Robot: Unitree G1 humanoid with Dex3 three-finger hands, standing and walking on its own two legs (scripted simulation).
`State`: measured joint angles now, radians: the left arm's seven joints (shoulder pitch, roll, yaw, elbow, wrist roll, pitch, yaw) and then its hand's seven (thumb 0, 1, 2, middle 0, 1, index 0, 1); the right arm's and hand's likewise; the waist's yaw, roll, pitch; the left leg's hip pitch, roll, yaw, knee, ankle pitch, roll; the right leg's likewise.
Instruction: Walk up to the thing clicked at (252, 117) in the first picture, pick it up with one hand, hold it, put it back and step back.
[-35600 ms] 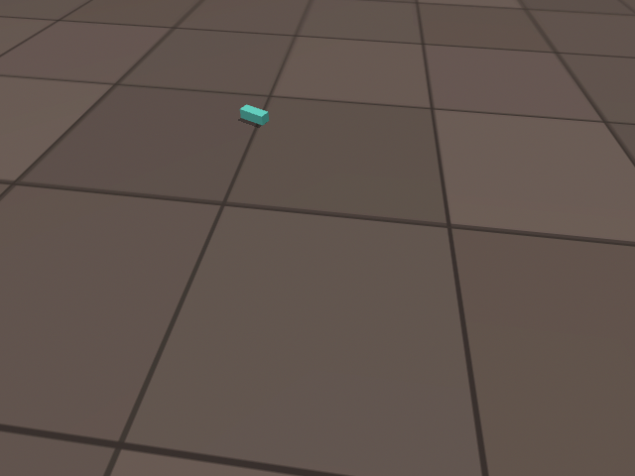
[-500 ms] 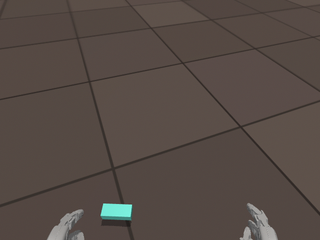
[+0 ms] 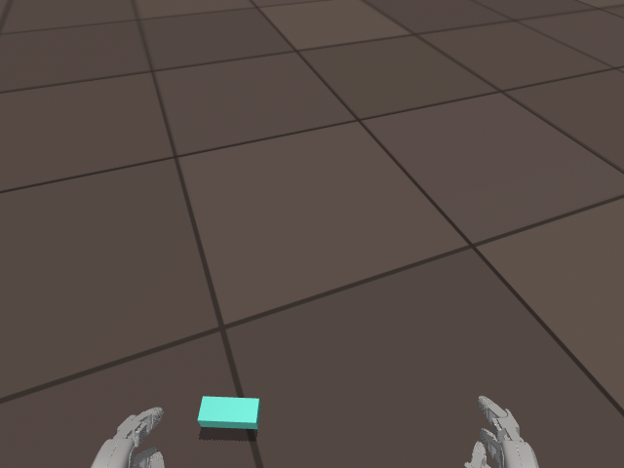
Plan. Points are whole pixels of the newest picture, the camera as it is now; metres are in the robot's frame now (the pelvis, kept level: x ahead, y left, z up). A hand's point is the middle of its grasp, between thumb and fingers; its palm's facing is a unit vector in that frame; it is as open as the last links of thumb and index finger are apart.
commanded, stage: home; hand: left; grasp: from above
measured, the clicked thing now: (230, 412) +0.44 +0.23 -0.68
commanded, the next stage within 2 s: stand in 0.60 s
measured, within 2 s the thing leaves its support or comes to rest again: neither
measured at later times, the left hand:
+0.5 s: hand out of the picture +0.16 +0.18 -0.05, palm faces +0.04 -0.98 -0.20, open 7.4 cm
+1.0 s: hand out of the picture +0.10 +0.24 -0.11, palm faces +0.03 -0.94 -0.34, open 7.4 cm
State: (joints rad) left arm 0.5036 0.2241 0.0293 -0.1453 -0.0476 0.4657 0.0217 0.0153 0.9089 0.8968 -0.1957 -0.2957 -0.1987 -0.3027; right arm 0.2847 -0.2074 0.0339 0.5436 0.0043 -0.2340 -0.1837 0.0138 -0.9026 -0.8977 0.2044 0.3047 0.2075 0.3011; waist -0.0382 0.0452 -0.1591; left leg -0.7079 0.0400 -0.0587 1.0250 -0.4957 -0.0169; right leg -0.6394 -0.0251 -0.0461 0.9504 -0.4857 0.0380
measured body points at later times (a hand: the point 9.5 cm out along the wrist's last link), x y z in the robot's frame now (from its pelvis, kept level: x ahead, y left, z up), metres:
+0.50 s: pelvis +0.00 +0.00 +0.00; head +0.02 +0.00 +0.45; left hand +0.16 +0.23 -0.03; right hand +0.16 -0.25 -0.06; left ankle +0.01 +0.12 -0.68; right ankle -0.01 -0.15 -0.68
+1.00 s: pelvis +0.00 +0.00 +0.03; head +0.02 +0.01 +0.48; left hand +0.10 +0.29 -0.09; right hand +0.11 -0.28 -0.08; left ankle +0.01 +0.12 -0.68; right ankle -0.01 -0.15 -0.68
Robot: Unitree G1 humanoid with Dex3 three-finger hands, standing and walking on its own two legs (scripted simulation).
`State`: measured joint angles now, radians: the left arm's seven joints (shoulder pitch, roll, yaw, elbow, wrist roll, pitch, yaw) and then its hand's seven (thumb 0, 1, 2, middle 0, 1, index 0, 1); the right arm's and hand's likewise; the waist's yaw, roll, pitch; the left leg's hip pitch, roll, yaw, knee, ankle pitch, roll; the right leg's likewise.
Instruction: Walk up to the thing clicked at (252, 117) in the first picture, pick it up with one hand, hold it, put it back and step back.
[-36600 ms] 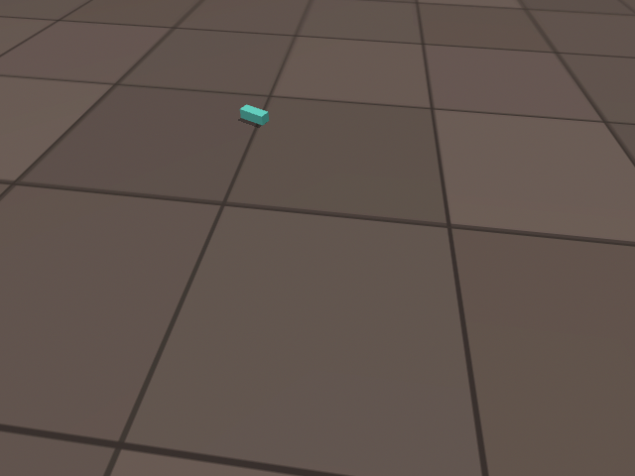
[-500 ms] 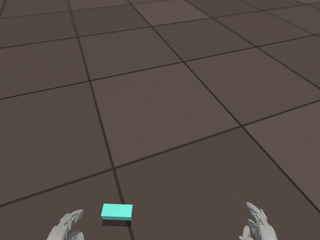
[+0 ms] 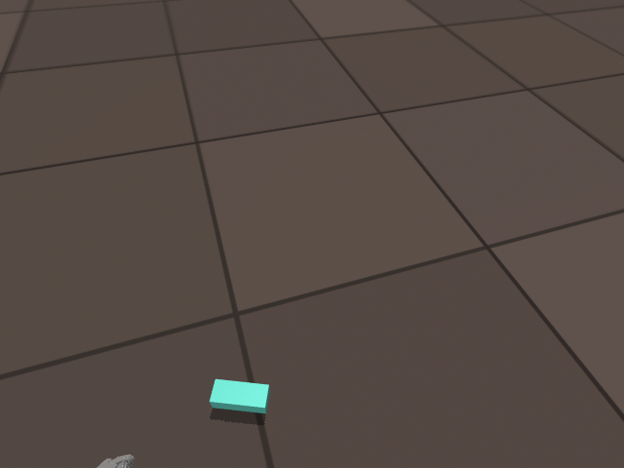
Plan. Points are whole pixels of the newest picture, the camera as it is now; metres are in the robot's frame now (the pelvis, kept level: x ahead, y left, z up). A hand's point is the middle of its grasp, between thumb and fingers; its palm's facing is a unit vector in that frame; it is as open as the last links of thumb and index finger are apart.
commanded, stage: stand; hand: left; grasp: from above
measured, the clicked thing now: (240, 396) +0.45 +0.22 -0.72
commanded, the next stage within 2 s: none
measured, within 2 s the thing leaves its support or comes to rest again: neither
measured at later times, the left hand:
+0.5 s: hand out of the picture +0.04 +0.23 -0.13, palm faces +0.04 -0.94 -0.33, open 7.4 cm
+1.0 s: hand out of the picture +0.05 +0.23 -0.13, palm faces +0.02 -0.94 -0.33, open 7.4 cm
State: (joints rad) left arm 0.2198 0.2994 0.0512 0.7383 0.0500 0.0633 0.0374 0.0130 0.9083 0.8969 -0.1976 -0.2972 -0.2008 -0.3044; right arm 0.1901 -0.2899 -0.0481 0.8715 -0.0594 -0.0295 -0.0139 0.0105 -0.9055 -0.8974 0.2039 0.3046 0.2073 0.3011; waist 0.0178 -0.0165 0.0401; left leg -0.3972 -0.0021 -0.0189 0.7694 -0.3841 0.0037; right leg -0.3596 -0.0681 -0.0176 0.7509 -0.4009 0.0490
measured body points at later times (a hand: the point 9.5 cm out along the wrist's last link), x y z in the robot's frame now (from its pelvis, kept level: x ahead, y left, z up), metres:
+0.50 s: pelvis +0.00 +0.00 +0.03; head +0.00 -0.01 +0.48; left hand +0.04 +0.28 -0.11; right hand +0.07 -0.28 -0.11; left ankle +0.01 +0.12 -0.71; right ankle +0.00 -0.15 -0.71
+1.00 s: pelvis +0.00 -0.02 +0.03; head +0.01 -0.02 +0.48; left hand +0.05 +0.27 -0.10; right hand +0.06 -0.31 -0.11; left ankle +0.01 +0.12 -0.71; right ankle +0.00 -0.15 -0.71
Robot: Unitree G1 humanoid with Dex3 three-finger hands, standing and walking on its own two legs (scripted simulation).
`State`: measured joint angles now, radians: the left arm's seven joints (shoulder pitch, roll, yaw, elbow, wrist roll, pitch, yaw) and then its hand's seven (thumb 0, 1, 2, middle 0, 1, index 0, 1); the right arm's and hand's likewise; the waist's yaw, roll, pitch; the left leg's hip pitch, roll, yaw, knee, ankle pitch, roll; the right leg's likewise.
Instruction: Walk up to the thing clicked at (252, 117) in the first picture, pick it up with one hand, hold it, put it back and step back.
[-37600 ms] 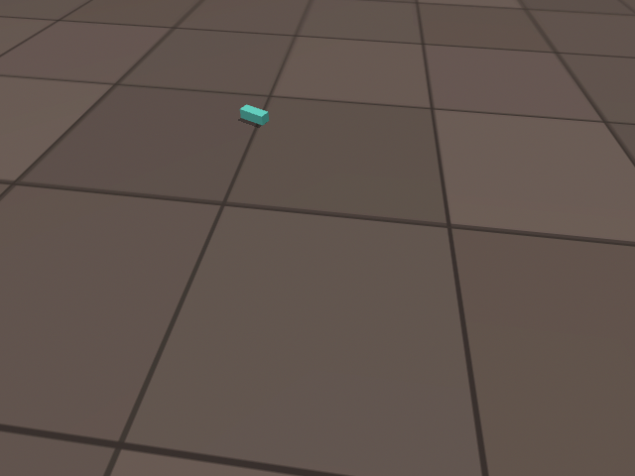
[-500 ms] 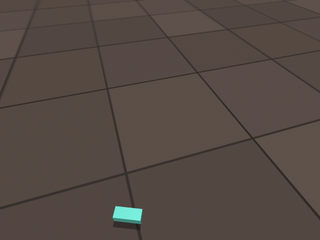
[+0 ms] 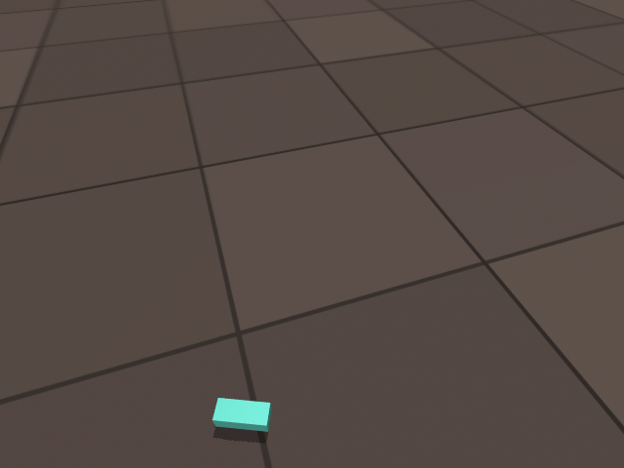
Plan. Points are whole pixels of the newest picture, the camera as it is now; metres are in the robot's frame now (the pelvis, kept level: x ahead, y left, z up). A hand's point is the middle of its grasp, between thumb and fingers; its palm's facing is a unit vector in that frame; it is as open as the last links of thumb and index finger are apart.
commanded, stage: stand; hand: left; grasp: from above
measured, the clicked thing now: (243, 414) +0.45 +0.23 -0.75
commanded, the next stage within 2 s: step back in 1.22 s
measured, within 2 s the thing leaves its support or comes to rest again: neither
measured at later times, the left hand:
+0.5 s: hand out of the picture +0.09 +0.24 -0.16, palm faces +0.01 -0.94 -0.34, open 7.4 cm
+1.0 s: hand out of the picture +0.08 +0.24 -0.15, palm faces -0.01 -0.94 -0.34, open 7.4 cm
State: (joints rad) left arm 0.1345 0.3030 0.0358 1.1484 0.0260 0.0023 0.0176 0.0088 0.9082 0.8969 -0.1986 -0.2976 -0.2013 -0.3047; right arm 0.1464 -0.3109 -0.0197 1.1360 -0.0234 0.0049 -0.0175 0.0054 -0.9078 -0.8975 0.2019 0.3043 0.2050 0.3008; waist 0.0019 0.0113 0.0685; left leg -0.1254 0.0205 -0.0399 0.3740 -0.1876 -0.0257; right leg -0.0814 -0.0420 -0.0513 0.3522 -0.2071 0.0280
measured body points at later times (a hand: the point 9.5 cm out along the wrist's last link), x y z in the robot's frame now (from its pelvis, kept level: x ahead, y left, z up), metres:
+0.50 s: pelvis +0.01 +0.00 +0.00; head +0.02 -0.01 +0.45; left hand +0.09 +0.29 -0.13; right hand +0.08 -0.30 -0.14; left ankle +0.01 +0.14 -0.75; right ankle -0.01 -0.13 -0.75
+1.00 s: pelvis +0.00 -0.01 +0.00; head +0.01 -0.01 +0.45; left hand +0.08 +0.29 -0.13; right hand +0.07 -0.30 -0.14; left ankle +0.01 +0.14 -0.75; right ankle -0.01 -0.13 -0.75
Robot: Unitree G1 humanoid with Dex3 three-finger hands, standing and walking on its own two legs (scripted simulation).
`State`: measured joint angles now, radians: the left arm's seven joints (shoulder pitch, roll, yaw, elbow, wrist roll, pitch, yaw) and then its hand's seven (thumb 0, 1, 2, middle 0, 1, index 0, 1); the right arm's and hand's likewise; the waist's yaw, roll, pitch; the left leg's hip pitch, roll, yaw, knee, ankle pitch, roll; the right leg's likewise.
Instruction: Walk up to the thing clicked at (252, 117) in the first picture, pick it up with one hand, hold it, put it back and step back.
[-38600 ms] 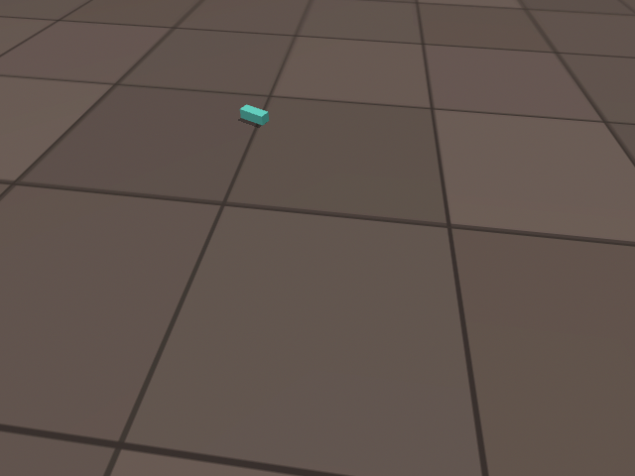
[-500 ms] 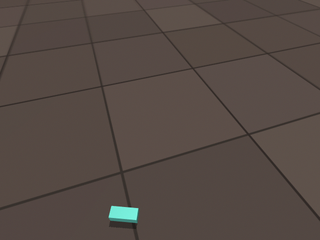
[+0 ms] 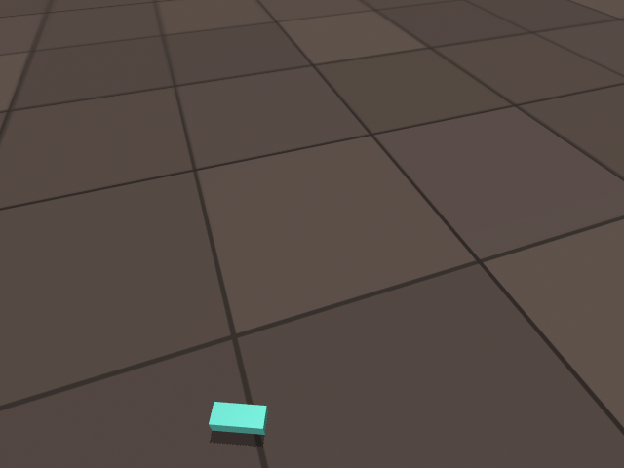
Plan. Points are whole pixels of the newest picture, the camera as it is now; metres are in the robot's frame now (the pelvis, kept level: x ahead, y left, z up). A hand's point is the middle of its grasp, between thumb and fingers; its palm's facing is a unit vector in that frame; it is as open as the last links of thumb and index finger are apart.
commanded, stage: stand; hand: left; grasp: from above
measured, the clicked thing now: (239, 418) +0.44 +0.24 -0.75
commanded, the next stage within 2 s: step back in 0.22 s
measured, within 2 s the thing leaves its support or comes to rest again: neither
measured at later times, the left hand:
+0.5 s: hand out of the picture +0.09 +0.30 -0.18, palm faces -0.02 -0.92 -0.39, open 7.4 cm
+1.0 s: hand out of the picture -0.02 +0.29 -0.17, palm faces -0.10 -0.91 -0.40, open 7.4 cm
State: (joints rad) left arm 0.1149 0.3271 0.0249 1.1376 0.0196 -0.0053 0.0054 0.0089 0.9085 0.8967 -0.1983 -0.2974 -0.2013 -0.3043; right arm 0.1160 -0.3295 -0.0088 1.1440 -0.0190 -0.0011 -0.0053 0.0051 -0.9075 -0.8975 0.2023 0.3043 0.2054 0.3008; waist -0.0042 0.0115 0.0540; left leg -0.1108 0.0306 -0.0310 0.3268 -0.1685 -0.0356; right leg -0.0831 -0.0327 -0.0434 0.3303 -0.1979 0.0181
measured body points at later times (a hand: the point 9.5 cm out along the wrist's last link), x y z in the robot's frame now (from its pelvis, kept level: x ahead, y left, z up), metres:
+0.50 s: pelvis -0.04 +0.03 -0.03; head +0.02 +0.04 +0.42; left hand +0.09 +0.35 -0.15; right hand +0.05 -0.30 -0.14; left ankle -0.04 +0.14 -0.75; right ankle -0.01 -0.13 -0.75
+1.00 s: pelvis -0.13 +0.03 -0.03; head -0.08 +0.01 +0.42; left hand -0.01 +0.33 -0.14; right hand -0.05 -0.28 -0.16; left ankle -0.08 +0.15 -0.71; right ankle -0.14 -0.08 -0.75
